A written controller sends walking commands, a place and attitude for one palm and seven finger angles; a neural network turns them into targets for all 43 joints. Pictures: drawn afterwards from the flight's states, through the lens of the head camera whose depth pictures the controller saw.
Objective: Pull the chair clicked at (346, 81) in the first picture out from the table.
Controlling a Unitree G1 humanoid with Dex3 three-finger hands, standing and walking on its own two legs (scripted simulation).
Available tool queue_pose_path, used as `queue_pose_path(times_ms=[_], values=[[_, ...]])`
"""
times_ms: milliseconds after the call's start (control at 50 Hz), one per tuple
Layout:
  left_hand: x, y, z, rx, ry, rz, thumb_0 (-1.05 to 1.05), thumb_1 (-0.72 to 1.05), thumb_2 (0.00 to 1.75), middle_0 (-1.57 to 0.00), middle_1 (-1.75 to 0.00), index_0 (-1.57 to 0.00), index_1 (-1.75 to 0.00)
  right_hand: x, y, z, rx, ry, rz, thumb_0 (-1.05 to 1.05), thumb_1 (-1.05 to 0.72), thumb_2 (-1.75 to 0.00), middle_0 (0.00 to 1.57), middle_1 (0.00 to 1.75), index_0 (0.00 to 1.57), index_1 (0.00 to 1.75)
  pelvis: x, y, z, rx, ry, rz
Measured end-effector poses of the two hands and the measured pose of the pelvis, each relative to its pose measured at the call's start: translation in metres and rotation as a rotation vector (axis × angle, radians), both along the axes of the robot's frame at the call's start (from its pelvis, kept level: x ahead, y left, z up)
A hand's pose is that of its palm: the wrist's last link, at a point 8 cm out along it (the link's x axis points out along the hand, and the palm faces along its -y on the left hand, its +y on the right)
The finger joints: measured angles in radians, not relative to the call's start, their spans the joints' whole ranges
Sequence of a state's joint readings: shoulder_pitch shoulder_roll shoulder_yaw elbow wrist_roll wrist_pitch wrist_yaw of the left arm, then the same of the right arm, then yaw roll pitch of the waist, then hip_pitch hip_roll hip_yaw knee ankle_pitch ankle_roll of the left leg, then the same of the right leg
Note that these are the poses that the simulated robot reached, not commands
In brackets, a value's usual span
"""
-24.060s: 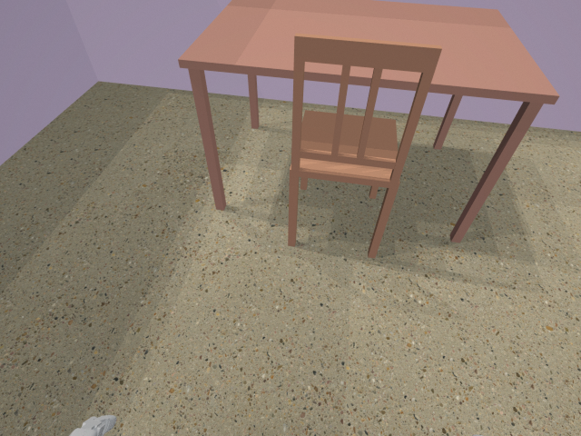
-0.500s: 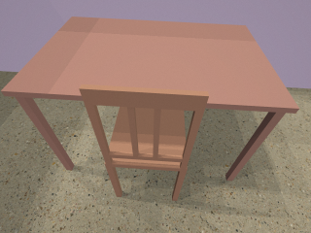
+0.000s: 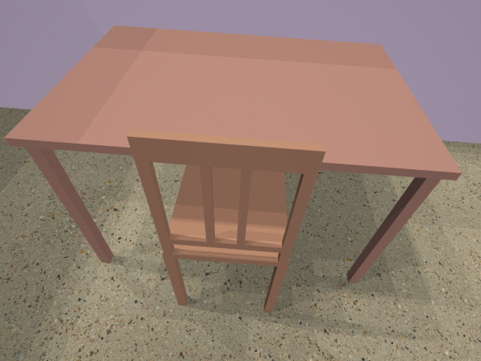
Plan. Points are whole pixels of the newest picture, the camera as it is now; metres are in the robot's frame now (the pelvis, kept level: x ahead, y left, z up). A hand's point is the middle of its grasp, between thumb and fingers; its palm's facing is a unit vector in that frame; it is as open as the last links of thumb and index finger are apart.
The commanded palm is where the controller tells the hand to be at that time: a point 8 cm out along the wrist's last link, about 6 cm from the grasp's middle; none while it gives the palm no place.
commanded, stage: shuffle to correct the standing spot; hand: left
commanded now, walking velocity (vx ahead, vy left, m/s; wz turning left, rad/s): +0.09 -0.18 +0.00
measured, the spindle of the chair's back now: (208, 207) +0.48 +0.11 -0.10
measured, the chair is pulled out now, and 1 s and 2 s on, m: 0.00 0.00 0.00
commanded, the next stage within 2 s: come to a stop and stand still in 0.12 s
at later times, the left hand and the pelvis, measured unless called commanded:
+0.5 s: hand out of the picture +0.01 +0.09 -0.17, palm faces +0.04 -0.99 -0.16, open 7.4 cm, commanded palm none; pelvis +0.04 -0.06 +0.00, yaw -1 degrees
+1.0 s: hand out of the picture +0.04 +0.15 -0.17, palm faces +0.01 -0.98 -0.20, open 7.4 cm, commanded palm none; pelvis +0.04 -0.03 +0.00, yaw -1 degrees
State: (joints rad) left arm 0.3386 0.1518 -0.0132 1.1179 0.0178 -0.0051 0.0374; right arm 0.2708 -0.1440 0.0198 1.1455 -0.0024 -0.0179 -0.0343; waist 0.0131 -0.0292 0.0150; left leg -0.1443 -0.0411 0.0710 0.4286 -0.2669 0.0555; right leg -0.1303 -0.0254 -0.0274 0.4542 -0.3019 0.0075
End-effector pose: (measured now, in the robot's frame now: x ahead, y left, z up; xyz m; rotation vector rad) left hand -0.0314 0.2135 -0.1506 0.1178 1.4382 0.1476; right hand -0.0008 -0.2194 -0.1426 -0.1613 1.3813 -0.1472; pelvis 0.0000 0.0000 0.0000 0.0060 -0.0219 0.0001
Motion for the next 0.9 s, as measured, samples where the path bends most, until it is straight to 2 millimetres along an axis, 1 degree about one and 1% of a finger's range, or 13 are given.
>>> queue_pose_path(times_ms=[80,140,240,300,360,440,520,560,620,700,800,900], values=[[-0.002,-0.004,-0.002,-0.003,0.027,-0.013,0.01,0.90,0.90,-0.20,-0.30,-0.20,-0.30,-0.006,-0.001,-0.002,0.007,0.016,-0.025,0.01,-0.91,-0.89,0.20,0.30,0.20,0.30,0.003,-0.005,-0.002,0.012,0.009,-0.007],[0.001,-0.008,-0.002,0.004,0.046,-0.025,0.01,0.90,0.90,-0.20,-0.30,-0.20,-0.30,-0.013,-0.007,-0.006,0.011,0.035,-0.048,0.01,-0.91,-0.89,0.20,0.30,0.20,0.30,0.006,-0.013,-0.004,0.023,0.021,-0.020],[0.014,-0.022,0.000,0.031,0.046,-0.030,0.01,0.91,0.90,-0.20,-0.30,-0.20,-0.30,-0.025,-0.025,-0.015,0.024,0.086,-0.077,0.01,-0.91,-0.89,0.21,0.30,0.20,0.30,0.013,-0.034,-0.009,0.024,0.030,-0.026],[0.023,-0.034,0.003,0.043,0.011,-0.004,0.01,0.91,0.90,-0.20,-0.30,-0.20,-0.30,-0.024,-0.039,-0.016,0.027,0.129,-0.068,0.01,-0.91,-0.89,0.21,0.30,0.20,0.30,0.022,-0.046,-0.009,0.008,0.038,-0.007],[0.028,-0.049,0.005,0.039,-0.005,0.012,0.00,0.91,0.90,-0.20,-0.30,-0.20,-0.30,-0.010,-0.049,-0.012,0.022,0.136,-0.048,0.01,-0.91,-0.89,0.20,0.30,0.20,0.29,0.029,-0.055,-0.005,0.008,0.042,-0.004],[0.031,-0.069,0.007,0.008,0.008,0.004,0.00,0.90,0.90,-0.20,-0.30,-0.20,-0.30,0.020,-0.055,-0.009,0.023,0.082,-0.034,0.01,-0.91,-0.89,0.20,0.30,0.20,0.29,0.035,-0.059,-0.002,0.013,0.035,-0.015],[0.035,-0.077,0.004,-0.014,0.013,0.009,0.00,0.90,0.90,-0.20,-0.30,-0.20,-0.30,0.050,-0.059,-0.009,0.006,0.027,-0.024,0.02,-0.93,-0.89,0.20,0.30,0.20,0.29,0.039,-0.057,-0.002,0.014,0.023,-0.021],[0.037,-0.076,0.000,-0.019,0.010,0.011,0.00,0.90,0.90,-0.20,-0.30,-0.20,-0.30,0.064,-0.060,-0.009,-0.001,-0.007,-0.018,0.02,-0.93,-0.89,0.20,0.30,0.20,0.29,0.041,-0.055,-0.004,0.013,0.015,-0.021],[0.044,-0.067,-0.009,-0.018,0.000,0.011,0.01,0.90,0.90,-0.21,-0.30,-0.20,-0.30,0.082,-0.057,-0.009,-0.012,-0.063,-0.011,0.02,-0.93,-0.89,0.20,0.30,0.20,0.29,0.043,-0.052,-0.010,0.010,0.000,-0.018],[0.059,-0.053,-0.009,0.001,-0.038,0.010,0.01,0.90,0.90,-0.20,-0.30,-0.20,-0.30,0.094,-0.050,-0.001,-0.018,-0.112,0.003,0.01,-0.93,-0.89,0.20,0.30,0.20,0.29,0.043,-0.048,-0.008,0.016,-0.008,-0.022],[0.071,-0.037,-0.001,0.021,-0.087,-0.004,0.01,0.90,0.90,-0.20,-0.30,-0.20,-0.30,0.097,-0.042,0.003,-0.009,-0.126,0.016,0.00,-0.93,-0.89,0.20,0.30,0.20,0.29,0.039,-0.042,-0.003,0.004,0.001,-0.019],[0.071,-0.026,0.005,0.031,-0.081,-0.024,0.00,0.90,0.90,-0.20,-0.30,-0.20,-0.30,0.087,-0.038,0.004,-0.006,-0.112,0.003,0.00,-0.94,-0.89,0.20,0.30,0.20,0.30,0.038,-0.035,0.000,0.001,0.010,-0.020]])
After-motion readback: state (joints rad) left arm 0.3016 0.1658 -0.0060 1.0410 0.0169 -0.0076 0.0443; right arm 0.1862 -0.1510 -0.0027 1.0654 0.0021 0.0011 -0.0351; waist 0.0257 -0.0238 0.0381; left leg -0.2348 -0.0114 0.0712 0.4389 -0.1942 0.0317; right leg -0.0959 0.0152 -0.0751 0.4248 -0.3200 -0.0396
